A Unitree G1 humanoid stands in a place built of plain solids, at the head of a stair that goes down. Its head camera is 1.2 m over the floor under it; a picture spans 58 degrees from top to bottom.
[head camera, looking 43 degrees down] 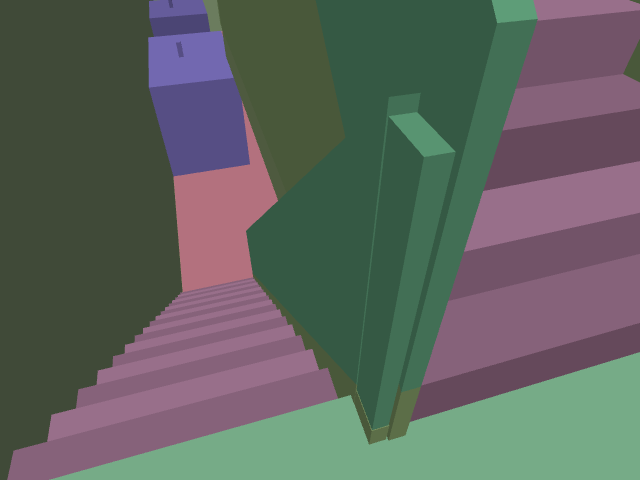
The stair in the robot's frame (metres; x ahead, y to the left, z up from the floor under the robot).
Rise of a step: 0.20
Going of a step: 0.22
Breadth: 1.03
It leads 16 degrees to the left of straight ahead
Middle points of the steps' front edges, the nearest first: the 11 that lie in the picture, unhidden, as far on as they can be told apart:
0.48 0.40 0.00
0.69 0.47 -0.20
0.90 0.53 -0.41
1.11 0.59 -0.61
1.32 0.65 -0.81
1.53 0.71 -1.02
1.74 0.78 -1.22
1.95 0.84 -1.42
2.16 0.90 -1.63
2.38 0.96 -1.83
2.59 1.02 -2.04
